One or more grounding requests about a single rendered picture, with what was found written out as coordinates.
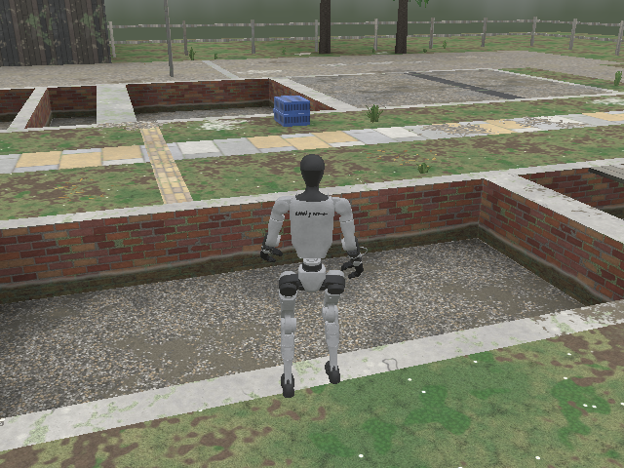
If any robot right foot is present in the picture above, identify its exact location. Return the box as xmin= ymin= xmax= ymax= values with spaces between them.
xmin=325 ymin=361 xmax=340 ymax=384

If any right robot thigh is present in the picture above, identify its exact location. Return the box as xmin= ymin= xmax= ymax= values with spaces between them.
xmin=322 ymin=270 xmax=345 ymax=323

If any robot left forearm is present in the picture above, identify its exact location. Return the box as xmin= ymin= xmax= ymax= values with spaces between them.
xmin=261 ymin=232 xmax=274 ymax=254

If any robot left upper arm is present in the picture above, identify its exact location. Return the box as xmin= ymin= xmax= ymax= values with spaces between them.
xmin=265 ymin=196 xmax=292 ymax=248

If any robot left hand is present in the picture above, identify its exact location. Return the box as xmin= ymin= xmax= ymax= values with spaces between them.
xmin=260 ymin=248 xmax=283 ymax=262

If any robot right upper arm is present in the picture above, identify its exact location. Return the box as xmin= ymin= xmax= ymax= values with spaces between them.
xmin=332 ymin=197 xmax=357 ymax=251

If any robot right forearm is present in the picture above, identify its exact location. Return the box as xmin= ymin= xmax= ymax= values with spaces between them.
xmin=346 ymin=236 xmax=362 ymax=266

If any robot right hand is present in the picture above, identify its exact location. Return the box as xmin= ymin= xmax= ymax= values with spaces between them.
xmin=341 ymin=261 xmax=364 ymax=279

